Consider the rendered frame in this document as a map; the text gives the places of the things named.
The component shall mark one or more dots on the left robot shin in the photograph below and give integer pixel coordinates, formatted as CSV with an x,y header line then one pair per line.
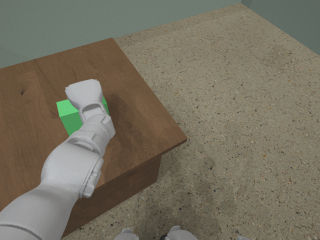
x,y
126,230

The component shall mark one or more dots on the left robot forearm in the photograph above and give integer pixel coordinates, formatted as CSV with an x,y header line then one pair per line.
x,y
95,133

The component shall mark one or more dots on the table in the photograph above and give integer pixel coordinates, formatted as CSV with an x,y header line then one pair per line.
x,y
31,128

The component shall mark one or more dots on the right robot thigh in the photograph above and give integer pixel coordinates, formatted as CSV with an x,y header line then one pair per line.
x,y
180,235

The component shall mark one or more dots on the sponge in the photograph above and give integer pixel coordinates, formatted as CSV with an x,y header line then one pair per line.
x,y
70,117

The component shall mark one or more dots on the robot left hand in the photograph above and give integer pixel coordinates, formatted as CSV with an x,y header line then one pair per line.
x,y
84,91

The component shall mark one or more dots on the left robot upper arm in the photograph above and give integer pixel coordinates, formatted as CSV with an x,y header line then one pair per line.
x,y
43,213

